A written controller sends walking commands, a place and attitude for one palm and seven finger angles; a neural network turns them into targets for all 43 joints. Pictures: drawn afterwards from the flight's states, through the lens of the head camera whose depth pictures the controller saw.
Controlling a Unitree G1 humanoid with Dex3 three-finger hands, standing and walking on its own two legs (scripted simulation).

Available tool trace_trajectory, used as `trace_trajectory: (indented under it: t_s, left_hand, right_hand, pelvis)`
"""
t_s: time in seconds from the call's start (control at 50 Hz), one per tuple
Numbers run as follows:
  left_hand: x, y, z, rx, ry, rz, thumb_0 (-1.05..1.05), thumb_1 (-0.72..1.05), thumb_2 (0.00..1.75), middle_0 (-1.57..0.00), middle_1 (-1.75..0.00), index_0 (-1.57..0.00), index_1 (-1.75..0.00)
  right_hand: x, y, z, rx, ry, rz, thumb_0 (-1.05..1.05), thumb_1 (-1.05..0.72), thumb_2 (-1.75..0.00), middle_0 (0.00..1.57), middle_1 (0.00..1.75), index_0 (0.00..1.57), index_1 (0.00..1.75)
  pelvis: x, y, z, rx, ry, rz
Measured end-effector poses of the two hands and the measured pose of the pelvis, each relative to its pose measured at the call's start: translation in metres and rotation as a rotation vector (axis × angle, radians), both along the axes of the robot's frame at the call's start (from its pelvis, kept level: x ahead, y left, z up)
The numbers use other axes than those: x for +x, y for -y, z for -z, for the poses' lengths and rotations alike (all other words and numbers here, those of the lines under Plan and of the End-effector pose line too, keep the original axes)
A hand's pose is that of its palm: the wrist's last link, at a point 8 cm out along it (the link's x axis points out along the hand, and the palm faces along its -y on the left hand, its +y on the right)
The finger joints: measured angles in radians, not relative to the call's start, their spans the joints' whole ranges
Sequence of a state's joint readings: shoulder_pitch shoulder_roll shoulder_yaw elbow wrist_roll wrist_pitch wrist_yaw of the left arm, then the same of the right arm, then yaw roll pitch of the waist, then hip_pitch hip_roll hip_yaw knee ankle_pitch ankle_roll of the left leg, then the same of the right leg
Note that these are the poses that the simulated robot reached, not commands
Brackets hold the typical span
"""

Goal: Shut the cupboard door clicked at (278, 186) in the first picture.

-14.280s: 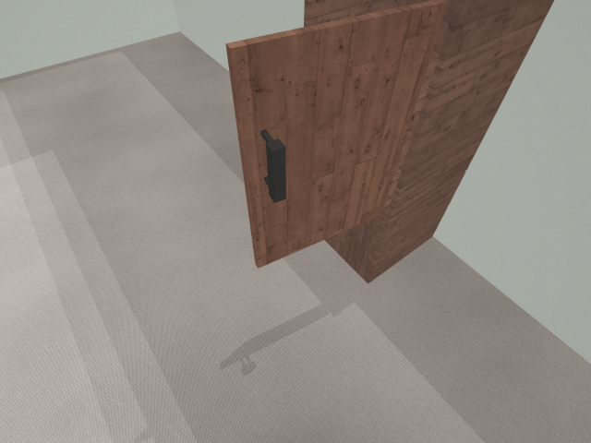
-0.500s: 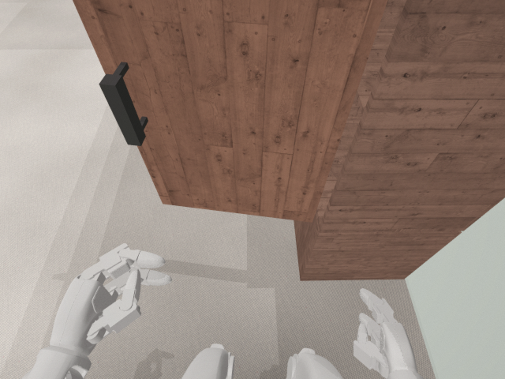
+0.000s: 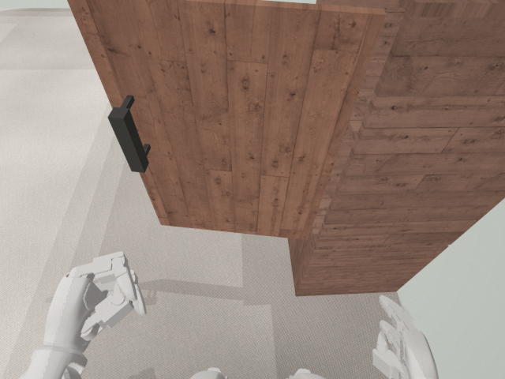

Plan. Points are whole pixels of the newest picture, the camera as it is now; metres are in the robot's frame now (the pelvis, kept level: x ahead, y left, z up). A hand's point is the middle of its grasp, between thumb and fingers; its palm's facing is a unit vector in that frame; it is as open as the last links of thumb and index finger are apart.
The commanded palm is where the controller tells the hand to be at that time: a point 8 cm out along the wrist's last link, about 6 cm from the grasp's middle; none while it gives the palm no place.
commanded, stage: raise the hand and make a fist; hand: left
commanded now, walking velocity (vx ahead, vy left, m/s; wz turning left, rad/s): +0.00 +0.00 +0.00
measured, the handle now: (134, 134) +0.50 +0.25 +0.09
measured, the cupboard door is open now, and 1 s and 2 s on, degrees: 81 81 81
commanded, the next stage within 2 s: bring the fist close to the handle in 0.68 s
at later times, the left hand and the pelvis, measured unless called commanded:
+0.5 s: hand (119, 276) +0.24 +0.19 +0.09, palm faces -0.03 -1.00 -0.04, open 3.1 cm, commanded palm +0.21 +0.25 +0.09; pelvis +0.01 +0.01 +0.02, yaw +0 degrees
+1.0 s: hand (121, 259) +0.26 +0.20 +0.09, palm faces -0.01 -1.00 -0.07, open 3.1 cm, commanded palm +0.25 +0.25 +0.09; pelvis +0.00 +0.00 +0.01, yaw +1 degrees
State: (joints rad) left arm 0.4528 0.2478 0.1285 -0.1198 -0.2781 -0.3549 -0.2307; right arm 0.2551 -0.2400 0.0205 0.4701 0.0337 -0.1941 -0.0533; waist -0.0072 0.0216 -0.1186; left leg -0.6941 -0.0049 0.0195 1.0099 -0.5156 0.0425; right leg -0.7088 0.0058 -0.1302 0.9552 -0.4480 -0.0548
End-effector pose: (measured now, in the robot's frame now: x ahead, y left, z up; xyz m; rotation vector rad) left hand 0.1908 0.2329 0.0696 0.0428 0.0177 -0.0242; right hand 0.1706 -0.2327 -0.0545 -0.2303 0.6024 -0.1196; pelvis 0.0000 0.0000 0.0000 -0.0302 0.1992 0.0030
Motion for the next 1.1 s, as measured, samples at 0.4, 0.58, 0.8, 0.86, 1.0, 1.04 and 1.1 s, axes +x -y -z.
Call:
trace_trajectory:
  t_s: [0.4, 0.58, 0.8, 0.86, 1.0, 1.04, 1.1]
  left_hand:
    - [0.028, -0.016, -0.022, 0.006, -0.005, 0.004, 0.02, 0.9, 0.9, -1.3, -1.5, -1.3, -1.5]
    - [0.025, -0.012, -0.019, 0.003, -0.009, 0.0, 0.02, 0.9, 0.9, -1.3, -1.5, -1.3, -1.5]
    - [0.022, -0.008, -0.021, 0.014, 0.003, -0.004, 0.02, 0.9, 0.9, -1.3, -1.5, -1.3, -1.5]
    - [0.023, -0.007, -0.022, 0.02, 0.008, -0.006, 0.02, 0.9, 0.9, -1.3, -1.5, -1.3, -1.5]
    - [0.049, -0.018, -0.021, 0.027, 0.019, -0.014, 0.02, 0.9, 0.9, -1.31, -1.5, -1.3, -1.5]
    - [0.059, -0.02, -0.021, 0.023, 0.017, -0.011, 0.02, 0.9, 0.9, -1.31, -1.5, -1.3, -1.5]
    - [0.074, -0.021, -0.022, 0.016, 0.01, -0.002, 0.02, 0.9, 0.9, -1.3, -1.5, -1.3, -1.5]
  right_hand:
    - [-0.005, -0.011, -0.005, 0.019, -0.037, -0.016, 0.01, -0.9, -0.9, 0.2, 0.3, 0.2, 0.3]
    - [-0.011, 0.001, -0.007, -0.002, -0.042, 0.006, 0.01, -0.9, -0.9, 0.2, 0.3, 0.2, 0.3]
    - [-0.006, -0.002, -0.005, 0.019, -0.024, -0.006, 0.01, -0.9, -0.9, 0.2, 0.3, 0.2, 0.3]
    - [-0.005, -0.003, -0.003, 0.021, -0.022, -0.013, 0.01, -0.9, -0.9, 0.2, 0.3, 0.2, 0.3]
    - [-0.007, 0.002, 0.003, 0.015, -0.057, -0.013, 0.01, -0.9, -0.9, 0.2, 0.3, 0.2, 0.3]
    - [-0.009, 0.004, 0.004, 0.012, -0.068, -0.005, 0.01, -0.9, -0.9, 0.2, 0.3, 0.2, 0.3]
    - [-0.014, 0.009, 0.004, 0.007, -0.084, 0.01, 0.01, -0.9, -0.9, 0.2, 0.3, 0.2, 0.3]
  pelvis:
    - [0.01, -0.007, -0.015, 0.0, 0.036, -0.002]
    - [0.009, -0.006, -0.016, 0.005, 0.036, 0.003]
    - [0.007, -0.002, -0.015, 0.007, 0.037, 0.0]
    - [0.007, -0.001, -0.015, 0.007, 0.038, -0.004]
    - [0.003, 0.004, -0.014, 0.009, 0.037, -0.01]
    - [0.003, 0.005, -0.015, 0.01, 0.036, -0.009]
    - [0.004, 0.006, -0.017, 0.012, 0.035, -0.007]
